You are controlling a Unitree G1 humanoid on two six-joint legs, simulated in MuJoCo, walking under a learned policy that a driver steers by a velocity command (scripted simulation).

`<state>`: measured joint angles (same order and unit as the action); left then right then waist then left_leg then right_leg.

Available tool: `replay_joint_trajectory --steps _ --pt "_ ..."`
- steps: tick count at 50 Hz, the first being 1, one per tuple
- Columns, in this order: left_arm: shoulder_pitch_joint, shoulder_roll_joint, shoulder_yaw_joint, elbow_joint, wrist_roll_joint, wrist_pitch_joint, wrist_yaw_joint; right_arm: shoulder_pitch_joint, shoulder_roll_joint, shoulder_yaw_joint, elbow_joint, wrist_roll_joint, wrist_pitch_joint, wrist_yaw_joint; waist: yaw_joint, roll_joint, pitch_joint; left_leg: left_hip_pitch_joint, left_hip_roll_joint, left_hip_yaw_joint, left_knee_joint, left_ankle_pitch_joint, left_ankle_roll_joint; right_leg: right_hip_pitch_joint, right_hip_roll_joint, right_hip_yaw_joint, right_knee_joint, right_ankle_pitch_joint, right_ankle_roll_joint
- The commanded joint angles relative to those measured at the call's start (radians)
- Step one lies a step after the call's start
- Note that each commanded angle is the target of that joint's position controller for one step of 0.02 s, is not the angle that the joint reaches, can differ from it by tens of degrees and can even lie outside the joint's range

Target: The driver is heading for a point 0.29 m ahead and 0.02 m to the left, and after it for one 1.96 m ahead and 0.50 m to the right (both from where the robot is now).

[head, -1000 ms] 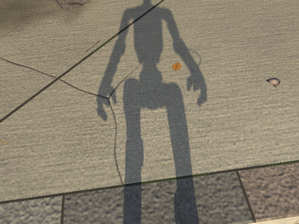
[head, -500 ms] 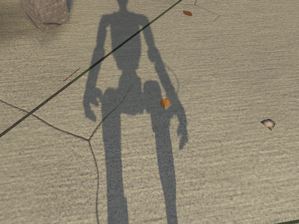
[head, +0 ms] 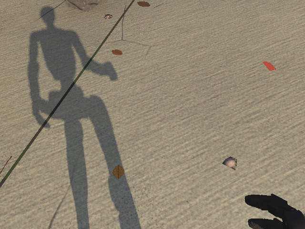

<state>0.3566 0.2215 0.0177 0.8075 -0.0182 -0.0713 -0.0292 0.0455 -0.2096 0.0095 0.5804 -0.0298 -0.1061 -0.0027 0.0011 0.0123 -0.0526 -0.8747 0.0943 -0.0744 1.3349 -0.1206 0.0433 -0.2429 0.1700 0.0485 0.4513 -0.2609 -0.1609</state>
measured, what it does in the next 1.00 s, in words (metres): walks ahead: left foot, then right foot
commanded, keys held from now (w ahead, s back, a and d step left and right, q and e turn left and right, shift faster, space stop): w+e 0.12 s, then w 0.88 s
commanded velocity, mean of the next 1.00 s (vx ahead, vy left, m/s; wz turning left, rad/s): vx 0.50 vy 0.00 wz -0.20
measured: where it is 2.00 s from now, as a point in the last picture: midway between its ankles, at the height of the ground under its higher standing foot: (187, 130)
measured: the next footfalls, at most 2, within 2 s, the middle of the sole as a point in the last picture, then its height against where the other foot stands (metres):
left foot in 0.26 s outside the picture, level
right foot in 0.82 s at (203, 208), level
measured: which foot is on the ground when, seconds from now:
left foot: up 0.00-0.24, down 0.26-0.84, up 0.86-1.00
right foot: down 0.00-0.26, up 0.28-0.80, down 0.82-1.00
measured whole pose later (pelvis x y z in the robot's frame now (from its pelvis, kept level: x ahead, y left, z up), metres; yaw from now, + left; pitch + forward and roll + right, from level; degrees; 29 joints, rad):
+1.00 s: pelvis +0.55 -0.07 +0.01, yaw -10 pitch +2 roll -1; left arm 0.24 0.25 0.05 0.73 0.00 -0.08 -0.03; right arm 0.29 -0.29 -0.04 0.79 0.01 -0.07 0.00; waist -0.01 0.04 0.00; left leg -0.54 0.07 -0.04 1.14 -0.33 0.00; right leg -0.26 0.06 -0.03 0.39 -0.16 -0.07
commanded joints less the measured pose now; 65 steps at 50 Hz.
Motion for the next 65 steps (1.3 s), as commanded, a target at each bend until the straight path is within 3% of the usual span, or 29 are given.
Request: replay_joint_trajectory --steps 1,4,6,9,11,12,13,14,15,16,18,20,23,30,36,39,40,41,42,43,44,45,46,47,49,51,57,62,65 --pt "0.012 0.117 0.035 -0.065 -0.013 -0.011 0.036 -0.044 -0.036 -0.010 -0.065 0.000 0.009 -0.018 0.010 -0.058 0.002 0.144 -0.070 0.109 -0.353 0.117 -0.050 -0.044 -0.134 0.158 -0.161 0.576 0.017" --pt "0.090 0.146 0.047 -0.060 -0.017 0.009 0.061 -0.223 -0.045 -0.010 -0.108 0.038 0.005 0.002 0.084 -0.114 0.000 0.106 -0.120 0.082 -0.684 0.150 -0.083 0.167 -0.197 0.265 -0.166 0.489 0.028" --pt "0.101 0.159 0.055 -0.058 -0.018 0.022 0.068 -0.264 -0.090 -0.026 -0.107 0.040 -0.005 0.024 0.099 -0.131 -0.007 0.105 -0.133 0.055 -0.793 0.166 -0.070 0.280 -0.238 0.321 -0.130 0.462 0.025" --pt "0.100 0.150 0.058 -0.045 -0.014 0.040 0.080 -0.242 -0.107 -0.040 -0.079 0.032 -0.025 0.046 0.091 -0.127 -0.008 0.243 -0.142 0.047 -0.893 0.198 -0.024 0.325 -0.274 0.328 -0.065 0.558 0.038" --pt "0.065 0.157 0.063 -0.052 0.003 0.042 0.078 -0.112 -0.143 -0.064 -0.040 0.029 -0.037 0.038 0.028 -0.155 -0.059 0.446 -0.167 0.071 -0.917 0.144 0.024 0.322 -0.266 0.312 0.056 0.846 0.042" --pt "-0.001 0.168 0.063 -0.076 0.011 0.038 0.066 0.034 -0.166 -0.077 -0.004 0.023 -0.043 0.030 -0.056 -0.149 -0.134 0.658 -0.120 0.043 -0.930 0.201 0.069 0.253 -0.244 0.286 0.192 0.896 0.054" --pt "-0.055 0.140 0.051 -0.117 0.032 0.027 0.051 0.226 -0.205 -0.087 0.031 0.003 -0.041 0.017 -0.137 -0.095 -0.275 0.976 0.021 -0.090 -0.852 0.241 0.137 0.072 -0.199 0.272 0.415 0.660 0.059" --pt "0.167 0.054 0.027 -0.082 0.022 0.019 0.040 0.321 -0.242 -0.103 0.074 0.002 -0.030 0.015 -0.061 0.207 -0.401 1.390 0.279 -0.528 -0.839 0.164 0.346 -0.328 -0.035 0.194 0.780 -0.164 0.153" --pt "0.212 0.123 0.030 -0.059 -0.002 0.011 0.036 0.335 -0.178 -0.098 0.082 0.031 -0.021 0.011 -0.076 0.208 -0.389 1.336 0.305 -0.726 -0.967 -0.181 0.347 -0.437 -0.076 0.203 0.927 -0.276 0.139" --pt "0.061 0.187 0.048 -0.090 -0.014 0.005 0.032 0.242 -0.127 -0.086 0.066 0.041 -0.013 -0.001 -0.089 0.096 -0.178 1.150 0.251 -0.597 -1.032 -0.315 0.286 -0.492 -0.120 0.186 0.957 -0.177 0.141" --pt "-0.102 0.168 0.046 -0.143 0.010 -0.012 0.033 0.163 -0.125 -0.075 0.070 0.025 -0.006 0.002 -0.040 -0.040 0.031 0.848 0.164 -0.411 -1.114 -0.154 0.228 -0.476 -0.174 0.114 0.899 -0.064 0.141" --pt "-0.064 0.131 0.043 -0.145 0.010 -0.013 0.032 0.172 -0.101 -0.067 0.091 0.016 -0.016 0.015 0.012 -0.003 0.039 0.762 0.096 -0.291 -1.151 0.004 0.216 -0.423 -0.227 0.083 0.832 -0.017 0.139" --pt "-0.065 0.093 0.035 -0.151 0.018 -0.006 0.038 0.211 -0.110 -0.067 0.133 0.038 -0.020 0.022 0.023 0.048 0.037 0.716 0.066 -0.197 -1.165 0.149 0.218 -0.445 -0.270 0.037 0.741 0.001 0.160" --pt "-0.343 0.063 0.022 -0.231 0.016 -0.017 0.032 0.356 -0.176 -0.074 0.197 0.046 0.005 0.008 -0.077 0.042 0.065 0.743 0.037 -0.083 -1.173 0.255 0.149 -0.424 -0.258 -0.016 0.277 0.327 0.174" --pt "-0.507 0.068 0.026 -0.293 -0.003 -0.034 -0.009 0.452 -0.186 -0.071 0.246 0.043 0.040 0.001 -0.120 0.049 0.099 0.951 0.119 -0.123 -1.092 0.291 0.151 -0.460 -0.213 -0.029 0.101 0.265 0.142" --pt "-0.432 0.105 0.044 -0.283 0.001 -0.042 -0.017 0.424 -0.214 -0.080 0.249 0.046 0.053 -0.007 -0.053 0.087 0.051 0.961 0.121 -0.105 -0.984 0.545 0.125 -0.270 -0.164 -0.057 0.032 0.174 0.095" --pt "-0.314 0.137 0.063 -0.250 0.005 -0.042 -0.010 0.401 -0.219 -0.080 0.244 0.047 0.056 -0.008 0.014 0.085 -0.022 0.928 0.088 -0.073 -0.866 0.679 0.104 -0.088 -0.142 -0.078 -0.010 0.209 0.063" --pt "-0.129 0.188 0.082 -0.208 0.015 -0.042 0.001 0.368 -0.209 -0.074 0.221 0.037 0.051 -0.008 0.098 0.075 -0.145 0.775 0.052 -0.044 -0.666 0.622 0.075 0.210 -0.223 0.000 0.031 0.282 0.006" --pt "0.039 0.282 0.104 -0.183 0.037 -0.037 0.014 0.414 -0.132 -0.050 0.184 0.020 0.033 -0.007 0.120 -0.110 -0.315 0.403 -0.078 0.027 -0.301 0.192 0.014 0.631 -0.472 0.341 0.071 0.336 -0.121" --pt "0.076 0.238 0.097 -0.156 0.013 -0.026 0.011 0.479 -0.113 -0.038 0.202 0.032 0.014 0.003 0.108 -0.271 -0.410 0.186 -0.151 -0.026 -0.085 -0.450 -0.015 0.739 -0.594 0.653 -0.045 0.215 -0.225" --pt "0.032 0.180 0.079 -0.155 0.003 -0.016 0.016 0.400 -0.197 -0.065 0.189 0.055 0.005 0.008 0.112 -0.179 -0.248 0.085 -0.092 -0.054 -0.011 -0.419 -0.017 0.612 -0.549 0.582 -0.094 0.093 -0.182" --pt "-0.040 0.156 0.069 -0.161 0.003 -0.012 0.018 0.307 -0.200 -0.068 0.162 0.064 0.002 0.009 0.088 -0.115 -0.112 0.072 -0.048 -0.019 -0.026 -0.324 -0.020 0.448 -0.502 0.440 -0.126 0.090 -0.141" --pt "-0.102 0.140 0.062 -0.159 0.012 -0.013 0.012 0.266 -0.182 -0.067 0.151 0.053 0.004 0.007 0.047 -0.046 -0.022 0.107 -0.017 0.001 -0.090 -0.257 -0.026 0.285 -0.454 0.355 -0.176 0.141 -0.115" --pt "-0.140 0.118 0.055 -0.161 0.020 -0.021 0.007 0.264 -0.173 -0.073 0.152 0.038 0.013 0.003 0.011 -0.052 0.014 0.163 0.011 -0.002 -0.140 -0.213 -0.033 0.176 -0.418 0.298 -0.215 0.189 -0.099" --pt "-0.164 0.114 0.056 -0.148 0.019 -0.033 -0.002 0.311 -0.129 -0.068 0.165 0.036 0.034 0.001 -0.035 -0.091 0.032 0.247 0.027 0.003 -0.188 -0.176 -0.049 0.052 -0.388 0.231 -0.274 0.225 -0.102" --pt "-0.151 0.140 0.063 -0.126 0.019 -0.042 0.000 0.281 -0.123 -0.068 0.153 0.030 0.043 -0.002 -0.041 -0.085 0.049 0.235 0.036 0.011 -0.252 -0.108 -0.065 0.010 -0.376 0.169 -0.303 0.286 -0.110" --pt "-0.048 0.197 0.077 -0.068 0.004 -0.030 0.021 0.045 -0.094 -0.051 0.095 0.032 0.028 0.011 0.038 -0.059 0.083 0.273 0.010 0.042 -0.637 0.196 -0.061 0.029 -0.335 0.051 -0.305 0.297 -0.057" --pt "0.028 0.228 0.085 -0.020 -0.007 -0.010 0.025 -0.078 -0.127 -0.056 0.040 0.044 0.016 0.035 0.073 -0.070 0.102 0.259 -0.018 0.041 -0.776 0.113 -0.024 0.183 -0.404 0.095 -0.228 0.258 -0.039" --pt "0.012 0.241 0.087 -0.007 -0.007 0.007 0.031 0.020 -0.163 -0.074 0.058 0.040 0.008 0.040 0.003 -0.090 0.042 0.440 -0.067 0.089 -0.852 0.027 0.022 0.224 -0.394 0.079 -0.090 0.470 0.002"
